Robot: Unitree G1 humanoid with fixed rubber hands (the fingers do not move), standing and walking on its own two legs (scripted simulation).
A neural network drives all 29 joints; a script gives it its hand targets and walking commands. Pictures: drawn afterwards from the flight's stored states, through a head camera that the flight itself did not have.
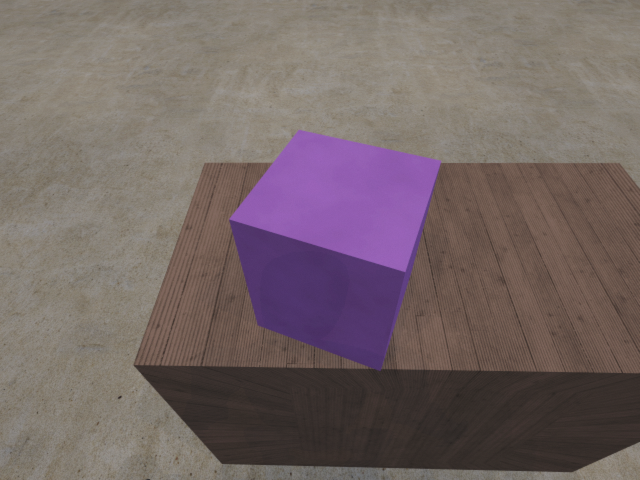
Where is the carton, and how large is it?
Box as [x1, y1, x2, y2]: [229, 130, 440, 370]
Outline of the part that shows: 298,130 229,219 258,325 380,370 411,271 440,161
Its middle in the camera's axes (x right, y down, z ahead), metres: +0.03 +0.02 +0.58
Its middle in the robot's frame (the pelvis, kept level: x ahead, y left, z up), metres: +0.43 +0.00 +0.02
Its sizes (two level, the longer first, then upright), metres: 0.210 0.200 0.250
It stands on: a pedestal, 0.67 m high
